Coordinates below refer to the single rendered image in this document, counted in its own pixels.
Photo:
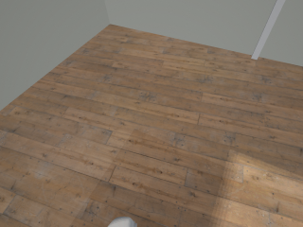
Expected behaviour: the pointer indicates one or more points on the panel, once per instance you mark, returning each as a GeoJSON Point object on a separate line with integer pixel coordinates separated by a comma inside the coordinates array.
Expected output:
{"type": "Point", "coordinates": [268, 27]}

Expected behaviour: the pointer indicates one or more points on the left robot thigh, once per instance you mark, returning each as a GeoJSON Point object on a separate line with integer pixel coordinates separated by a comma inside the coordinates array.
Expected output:
{"type": "Point", "coordinates": [123, 222]}

